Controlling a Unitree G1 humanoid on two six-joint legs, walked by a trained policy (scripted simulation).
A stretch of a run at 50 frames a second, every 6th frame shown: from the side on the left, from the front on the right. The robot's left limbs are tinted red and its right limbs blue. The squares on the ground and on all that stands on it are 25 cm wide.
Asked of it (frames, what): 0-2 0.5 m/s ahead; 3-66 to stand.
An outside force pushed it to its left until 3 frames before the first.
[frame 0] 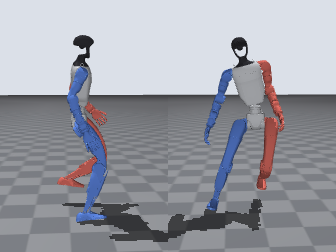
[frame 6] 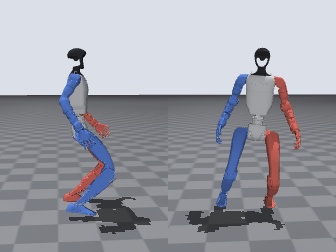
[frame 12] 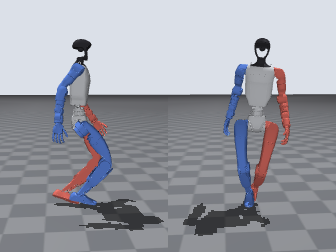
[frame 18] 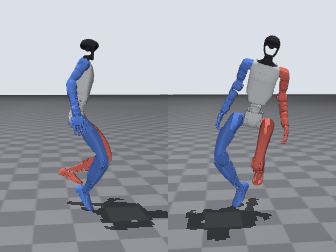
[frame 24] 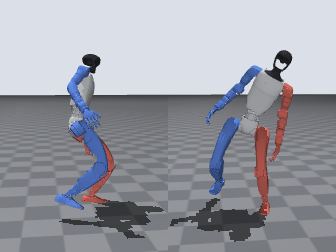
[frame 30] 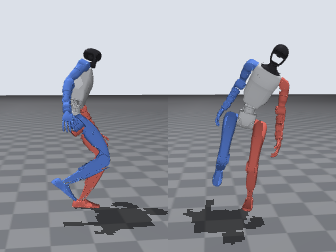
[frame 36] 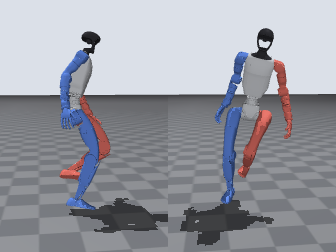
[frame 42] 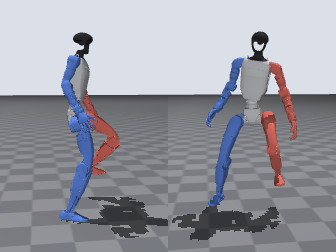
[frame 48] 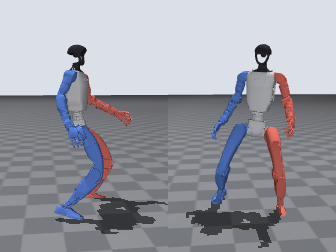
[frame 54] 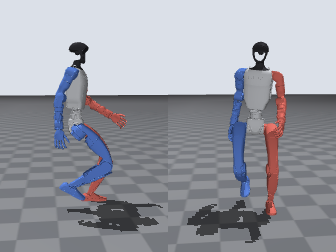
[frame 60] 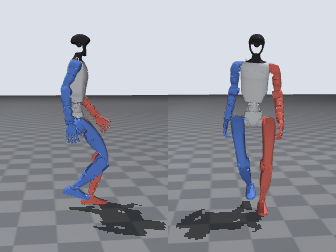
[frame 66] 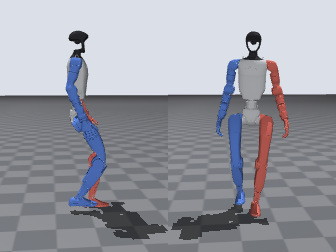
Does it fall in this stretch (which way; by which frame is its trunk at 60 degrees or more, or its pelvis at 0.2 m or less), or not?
no
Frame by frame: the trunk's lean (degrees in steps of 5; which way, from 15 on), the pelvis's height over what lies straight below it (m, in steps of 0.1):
0: 15 to its right, 0.7
6: 5, 0.6
12: 5, 0.7
18: 15 forward and to its left, 0.7
24: 30 to its left, 0.7
30: 35 forward and to its left, 0.7
36: 20 forward and to its left, 0.8
42: 10, 0.8
48: 5, 0.7
54: 5, 0.7
60: 5, 0.7
66: 0, 0.8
